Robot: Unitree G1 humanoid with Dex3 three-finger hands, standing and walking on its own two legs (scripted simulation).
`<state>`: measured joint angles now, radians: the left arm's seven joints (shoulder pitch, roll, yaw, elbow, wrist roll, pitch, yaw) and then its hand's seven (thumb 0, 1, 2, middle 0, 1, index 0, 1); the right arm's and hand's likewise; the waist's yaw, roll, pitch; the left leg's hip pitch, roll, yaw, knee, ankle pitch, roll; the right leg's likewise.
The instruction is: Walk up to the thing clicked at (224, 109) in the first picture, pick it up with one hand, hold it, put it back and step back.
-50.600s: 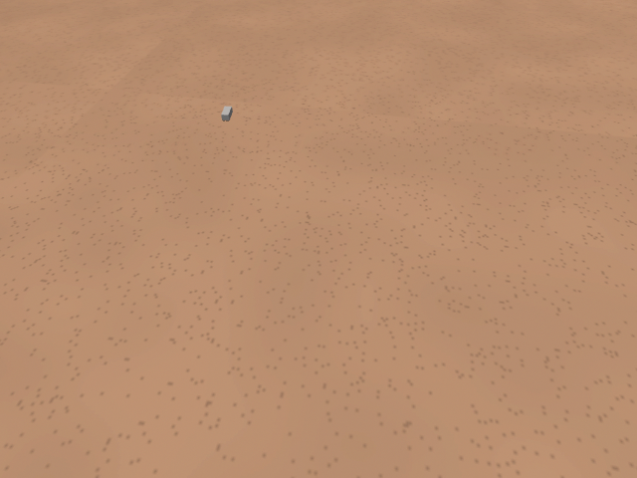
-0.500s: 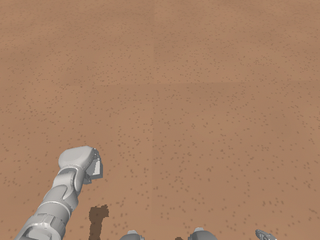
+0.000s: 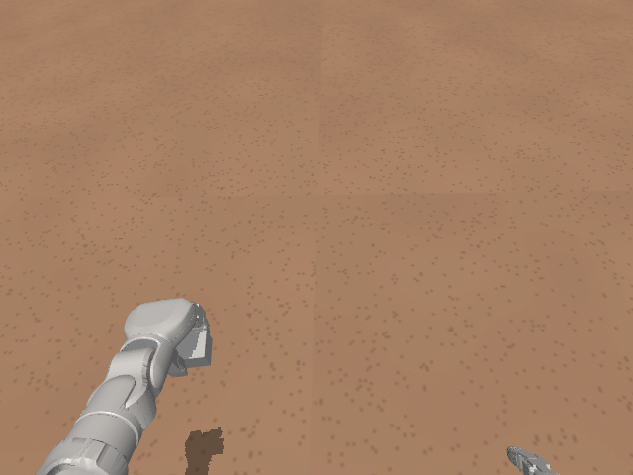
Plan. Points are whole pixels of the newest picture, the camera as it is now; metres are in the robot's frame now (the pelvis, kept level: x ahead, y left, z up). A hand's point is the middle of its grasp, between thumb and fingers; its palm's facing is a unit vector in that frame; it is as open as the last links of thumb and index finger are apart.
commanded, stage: hold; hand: left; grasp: from above
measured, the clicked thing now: (177, 351) +0.33 +0.23 -0.09
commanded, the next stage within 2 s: crouch in 1.54 s
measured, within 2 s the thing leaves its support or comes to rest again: neither
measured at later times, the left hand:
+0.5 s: hand (168, 361) +0.29 +0.22 -0.03, palm faces -0.44 -0.06 -0.90, open 7.1 cm
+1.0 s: hand (165, 359) +0.28 +0.21 -0.01, palm faces -0.43 -0.07 -0.90, open 7.1 cm
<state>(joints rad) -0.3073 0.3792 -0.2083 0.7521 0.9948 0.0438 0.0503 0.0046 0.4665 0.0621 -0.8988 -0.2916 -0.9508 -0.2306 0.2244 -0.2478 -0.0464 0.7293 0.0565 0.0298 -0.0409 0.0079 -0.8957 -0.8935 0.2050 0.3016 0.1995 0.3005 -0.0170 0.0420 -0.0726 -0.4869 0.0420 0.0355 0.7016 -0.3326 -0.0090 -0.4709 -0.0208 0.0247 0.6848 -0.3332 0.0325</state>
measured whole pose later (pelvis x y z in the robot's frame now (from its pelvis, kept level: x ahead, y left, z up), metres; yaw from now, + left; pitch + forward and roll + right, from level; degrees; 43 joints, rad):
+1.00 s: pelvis -0.02 -0.01 +0.01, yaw +0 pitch +1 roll +0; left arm -0.24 0.39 -0.22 0.57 0.98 0.05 -0.06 0.01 0.49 0.04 -0.87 -0.34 -0.93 -0.26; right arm 0.18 -0.25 -0.02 0.69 0.07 0.05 -0.06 0.01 -0.90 -0.90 0.20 0.30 0.20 0.30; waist 0.02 0.06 -0.02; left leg -0.32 0.04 0.05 0.54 -0.24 -0.02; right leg -0.32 -0.02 0.03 0.55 -0.26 0.02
